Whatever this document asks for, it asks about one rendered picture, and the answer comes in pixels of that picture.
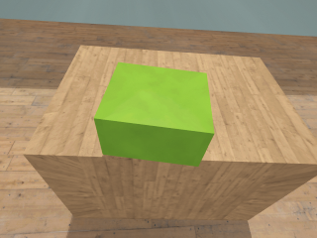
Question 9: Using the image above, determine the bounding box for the pedestal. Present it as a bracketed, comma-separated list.
[23, 45, 317, 221]

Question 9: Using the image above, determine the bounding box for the carton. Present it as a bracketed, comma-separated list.
[93, 62, 215, 167]

